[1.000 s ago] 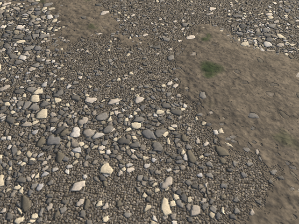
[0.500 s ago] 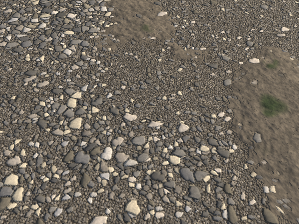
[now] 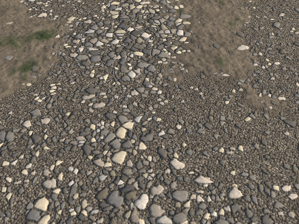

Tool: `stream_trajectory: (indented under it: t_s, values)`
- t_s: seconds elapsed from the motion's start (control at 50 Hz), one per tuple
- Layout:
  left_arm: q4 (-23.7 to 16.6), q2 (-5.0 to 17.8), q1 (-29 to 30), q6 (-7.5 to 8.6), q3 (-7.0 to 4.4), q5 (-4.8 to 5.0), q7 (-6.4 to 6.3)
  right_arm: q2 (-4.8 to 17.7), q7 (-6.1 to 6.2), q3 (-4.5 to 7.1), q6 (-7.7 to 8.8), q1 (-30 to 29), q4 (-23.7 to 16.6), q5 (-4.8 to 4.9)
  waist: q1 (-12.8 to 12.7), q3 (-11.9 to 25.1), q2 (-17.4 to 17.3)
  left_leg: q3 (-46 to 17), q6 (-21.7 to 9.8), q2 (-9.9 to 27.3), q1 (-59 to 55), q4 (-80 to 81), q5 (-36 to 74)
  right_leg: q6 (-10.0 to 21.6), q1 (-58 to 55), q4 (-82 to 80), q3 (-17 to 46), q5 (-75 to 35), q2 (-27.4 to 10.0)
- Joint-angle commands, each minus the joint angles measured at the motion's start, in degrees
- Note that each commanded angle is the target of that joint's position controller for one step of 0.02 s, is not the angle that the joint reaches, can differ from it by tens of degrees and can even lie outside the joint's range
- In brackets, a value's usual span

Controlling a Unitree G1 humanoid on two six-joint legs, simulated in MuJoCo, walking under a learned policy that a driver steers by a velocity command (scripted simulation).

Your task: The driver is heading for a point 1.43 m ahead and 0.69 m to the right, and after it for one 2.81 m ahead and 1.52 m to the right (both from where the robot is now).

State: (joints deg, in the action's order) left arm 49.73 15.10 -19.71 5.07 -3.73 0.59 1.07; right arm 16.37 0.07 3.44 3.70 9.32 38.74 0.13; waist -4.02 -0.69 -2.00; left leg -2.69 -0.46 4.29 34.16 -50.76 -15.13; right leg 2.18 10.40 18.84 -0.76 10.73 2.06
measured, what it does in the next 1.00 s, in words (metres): walks ahead, turning right: left foot, then right foot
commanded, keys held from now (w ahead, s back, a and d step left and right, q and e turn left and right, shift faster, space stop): w+e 0.80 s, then e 0.20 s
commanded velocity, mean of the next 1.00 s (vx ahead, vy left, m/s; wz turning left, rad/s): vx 0.47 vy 0.00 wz -0.47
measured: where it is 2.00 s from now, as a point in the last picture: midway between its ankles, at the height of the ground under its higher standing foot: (223, 177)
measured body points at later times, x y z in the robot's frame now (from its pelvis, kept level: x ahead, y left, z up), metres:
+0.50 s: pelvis +0.25 +0.03 +0.00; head +0.27 +0.02 +0.45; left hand +0.49 +0.24 -0.10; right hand +0.21 -0.27 -0.12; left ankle +0.21 +0.15 -0.75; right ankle +0.34 -0.16 -0.68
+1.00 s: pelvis +0.48 -0.11 +0.00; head +0.51 -0.15 +0.44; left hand +0.70 +0.09 -0.10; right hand +0.52 -0.45 -0.09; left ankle +0.71 -0.05 -0.69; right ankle +0.42 -0.17 -0.75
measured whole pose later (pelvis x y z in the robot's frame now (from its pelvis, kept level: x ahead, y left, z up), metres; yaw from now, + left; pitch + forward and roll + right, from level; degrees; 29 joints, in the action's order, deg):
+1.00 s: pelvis +0.48 -0.11 +0.00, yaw -33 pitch +3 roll +1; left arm 40.2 16.9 -16.8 0.7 -4.2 0.9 -0.8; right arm 17.2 0.3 3.0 4.7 3.0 39.3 -0.9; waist -3.1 -3.1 -1.5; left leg -5.4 3.9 3.0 38.3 -41.7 -3.4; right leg 4.7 12.3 23.2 6.8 12.6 6.5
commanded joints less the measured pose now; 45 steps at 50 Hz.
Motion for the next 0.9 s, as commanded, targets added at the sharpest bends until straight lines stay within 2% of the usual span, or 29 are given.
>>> stream_trajectory:
  t_s: [0.02,0.1,0.14,0.16,0.18,0.2,0.22,0.24,0.26,0.28,0.3,0.32,0.36,0.4,0.48,0.58,0.62,0.64,0.66,0.68,0.7,0.72,0.74,0.76,0.78,0.8,0.82,0.86,0.9]
  values:
    - [-4.65,10.67,4.05,0.51,-2.35,0.85,-0.46,1.1,-0.61,-0.44,1.5,-3.61,-4.37,0.16,1.68,0.79,6.76,1.22,1.29,-1.3,-4.39,11.89,8.9,10.47,2.09,-8.6,11.3,-10.85,-12.19]
    - [-3.37,11.04,-0.58,-0.56,-2.39,1.5,-0.65,3.26,-1.23,0.12,2.21,-8.28,-5.95,1.01,0.65,0.72,7.7,0.73,1.26,-3.29,-9.21,20.04,11.72,8.78,-0.18,-5.55,14.16,-7.18,-13.68]
    - [-3.26,10.99,-0.56,-1.08,-2.3,1.55,-0.96,4.7,-1.22,0.93,2.62,-5.77,-5.32,1.07,3.2,1.61,7.97,0.87,-0.07,-3.55,-16.45,24.43,11.99,6.81,0.59,-2.08,15.24,-4.74,-13.46]
    - [-3.33,9.86,-0.78,-1.16,-1.9,1.2,-1.04,6.05,-0.84,1.76,2.65,-1.69,-4.05,0.79,5.26,3.48,7.73,1.31,-1.16,-3.63,-23.58,25.56,10.83,5.45,2.41,2.08,14.39,-6.28,-11.52]
    - [-4.12,7.14,0.15,-0.91,-0.95,0.59,-0.95,8.69,-0.2,2.84,2.72,5.28,-3.08,-0.06,8.98,7.81,5.74,-3.36,-3.66,1.77,-34.35,25.25,9.79,3.15,7.58,12.87,11.72,-5.02,-8.01]
    - [-6.04,2.31,-1.74,-0.15,0.49,-0.21,-1.05,13.52,0.45,4.05,2.13,12.98,-2.46,-1.29,10.91,15.74,-6.15,-19.01,-8.94,15.04,-52.09,25.5,6.78,-0.59,23.31,32.42,4.93,10.09,-1.76]
    - [-7.4,3.6,-3.91,0.47,0.47,1.21,-1.3,13.44,0.07,4.08,1.51,15.8,-0.99,-1.14,10.26,18.31,-15.9,-36.21,-13.98,21.42,-53.62,31.46,-4.38,-1.24,33.84,45.28,5.47,24.12,-1.02]
    - [-7.0,8.24,-2.18,0.25,-0.87,1.98,-1.39,9.47,-0.17,2.95,1.61,13.61,-0.93,-0.39,10.03,11.8,-9.55,-32.6,-12.97,19.05,-48.39,33.19,-10.19,-1.14,37.29,51.29,7.97,20.29,-4.17]
    - [-7.45,8.7,0.59,-0.19,-1.15,1.87,-1.31,6.94,-0.3,2.1,1.68,10.5,-1.11,-0.06,9.1,6.91,-7.36,-25.05,-11.39,16.66,-42.55,34.39,-8.37,-1.03,37.7,52.08,6.94,15.64,-5.73]
    - [-7.44,8.1,1.6,-0.69,-1.24,1.35,-1.28,5.16,-0.56,1.48,1.82,6.97,-1.11,-0.32,7.37,3.99,-5.27,-19.74,-10.68,14.31,-36.98,36.3,-4.11,-1.29,35.96,50.87,6.49,11.73,-7.24]
    - [-7.62,7.45,2.01,-1.33,-1.45,1.0,-1.16,3.67,-0.69,1.11,2.01,4.42,-0.87,-0.57,5.77,1.72,-5.64,-15.35,-10.32,12.78,-32.61,38.08,0.64,-1.51,34.15,48.99,6.83,9.1,-8.54]
    - [-7.89,6.36,1.97,-1.99,-1.35,1.11,-0.92,3.53,-0.72,1.19,2.25,2.83,-0.56,-0.75,4.52,0.37,-5.97,-11.61,-9.94,11.87,-29.03,39.79,4.26,-1.81,31.85,47.93,6.76,7.29,-9.41]
    - [-8.81,4.69,3.03,-2.81,-1.07,1.0,-0.64,4.18,-0.54,1.71,2.88,2.24,0.27,-0.82,3.69,-0.22,-4.41,-6.13,-10.46,11.53,-27.07,41.72,11.55,-2.69,31.24,46.45,6.41,3.56,-9.64]
    - [-10.09,4.1,5.18,-3.13,-0.88,0.7,-0.42,5.3,-0.13,2.26,3.1,2.92,1.35,-0.9,3.71,-0.58,-2.38,-1.81,-10.83,11.63,-27.49,42.37,16.11,-3.43,32.29,42.16,6.51,-0.5,-9.76]
    - [-12.41,2.74,11.87,-2.84,0.02,0.56,1.03,7.68,0.52,3.0,2.61,4.22,2.96,-0.51,5.79,-1.94,-1.28,6.45,-9.15,10.26,-28.03,42.66,17.85,-2.75,29.03,28.22,3.47,-11.32,-8.87]
    - [-16.28,4.11,18.95,-3.05,-0.08,0.63,2.48,10.56,0.63,4.06,1.28,7.53,5.1,1.02,7.5,-4.06,-0.98,10.52,-7.11,12.73,-34.93,39.83,20.64,0.46,27.98,19.58,-0.27,-7.3,-7.33]
    - [-17.04,5.74,17.64,-3.27,-0.91,0.44,2.67,12.31,0.79,4.54,0.5,7.45,5.32,1.45,5.72,-1.92,-2.42,12.54,-5.89,12.83,-37.4,33.23,37.18,2.75,22.88,18.43,-3.46,-1.33,-4.18]
    - [-16.37,7.34,13.35,-3.44,-1.88,0.43,2.54,13.11,0.92,4.72,0.0,7.24,5.3,1.68,2.97,1.17,-2.98,13.87,-5.07,12.1,-37.43,25.9,46.85,4.18,16.35,17.71,-5.41,0.79,-1.55]
    - [-14.07,10.09,4.4,-3.61,-3.58,0.64,2.07,12.5,1.09,4.37,-0.39,6.9,5.14,1.84,-1.99,5.85,-1.97,15.9,-3.36,9.98,-33.7,14.09,49.95,6.2,3.56,14.38,-6.41,-2.1,1.49]
    - [-11.8,14.91,-5.22,-4.21,-5.66,0.83,0.9,10.15,1.32,3.33,-0.1,8.21,4.28,0.51,-5.73,11.31,3.15,16.21,-0.49,7.75,-20.0,-3.4,34.78,9.26,-14.46,13.94,2.9,-4.17,-2.96]
    - [-12.49,21.76,-2.64,-3.75,-6.25,1.19,0.54,1.65,0.66,0.56,1.36,13.35,0.6,-1.74,2.09,15.76,18.93,10.72,3.18,-4.07,5.47,-23.87,-17.86,19.87,-30.98,7.35,36.79,5.9,-17.83]
    - [-14.51,17.4,-4.9,-2.86,-4.85,0.81,0.87,6.31,-0.05,0.97,3.47,7.71,0.2,0.44,-2.82,23.25,11.72,-2.41,2.19,-4.71,10.98,-29.66,-19.73,21.53,-33.65,-1.06,49.17,13.5,-21.35]
    - [-13.44,13.99,-3.39,-2.06,-3.86,0.39,1.11,8.95,-0.42,1.67,4.32,2.46,-1.32,2.49,-3.36,14.84,8.5,-2.36,1.0,-2.37,15.66,-28.94,-14.06,18.59,-28.83,-2.13,41.19,9.88,-19.99]
    - [-13.61,12.43,-0.33,-1.7,-3.32,0.61,1.02,8.22,-0.08,1.28,4.79,1.72,-1.25,1.72,-1.02,9.78,4.95,-2.06,0.21,0.06,14.02,-24.26,-9.04,16.66,-20.42,-1.78,34.21,5.03,-17.48]
    - [-14.36,10.53,3.91,-1.72,-2.71,0.36,0.82,8.36,0.4,1.52,4.76,1.91,-0.54,0.11,1.58,6.56,3.36,-2.13,0.45,1.85,9.87,-19.35,-5.9,15.13,-12.16,-1.87,28.78,-1.09,-15.28]
    - [-15.48,9.13,6.54,-1.71,-2.15,-0.39,0.59,8.85,0.45,1.93,4.14,3.14,-0.22,-0.47,3.82,5.42,4.3,-2.6,0.62,3.0,5.35,-16.7,-3.84,14.61,-6.29,-3.03,25.32,-6.28,-13.61]
    - [-16.16,9.18,8.12,-1.68,-2.13,-0.85,0.41,8.84,0.46,2.09,3.34,3.48,-0.29,-0.66,4.98,4.43,5.04,-2.26,1.3,2.84,2.87,-15.09,-3.23,14.83,-2.53,-3.86,23.81,-13.36,-13.03]
    - [-15.66,10.3,8.28,-1.49,-2.5,-0.81,-0.26,7.38,0.75,1.79,2.09,3.71,-0.25,-1.29,6.01,3.58,3.94,-0.71,3.22,1.73,0.35,-11.03,-2.38,15.11,2.42,-3.19,18.53,-29.89,-11.93]
    - [-14.77,11.62,7.36,-1.93,-2.99,-0.48,-1.23,5.52,0.99,1.15,1.52,1.27,-0.98,-1.67,5.7,3.15,3.82,0.54,4.56,-0.27,-0.89,-4.03,2.98,13.55,5.32,-1.84,14.07,-36.58,-9.34]
Velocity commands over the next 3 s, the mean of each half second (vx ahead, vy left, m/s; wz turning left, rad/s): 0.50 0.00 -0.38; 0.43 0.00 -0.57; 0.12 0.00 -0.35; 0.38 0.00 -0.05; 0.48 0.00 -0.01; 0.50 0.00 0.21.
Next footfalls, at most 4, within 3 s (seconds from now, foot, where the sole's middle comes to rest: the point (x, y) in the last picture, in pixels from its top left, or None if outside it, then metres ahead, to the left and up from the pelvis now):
0.18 left None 0.25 0.15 -0.78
0.68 right None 0.46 -0.19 -0.78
1.12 left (200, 171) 0.75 -0.15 -0.78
1.48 right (233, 217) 0.53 -0.28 -0.78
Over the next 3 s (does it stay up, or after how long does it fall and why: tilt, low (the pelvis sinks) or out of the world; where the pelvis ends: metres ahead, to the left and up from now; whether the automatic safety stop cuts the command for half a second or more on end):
stays up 1.17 -0.61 -0.01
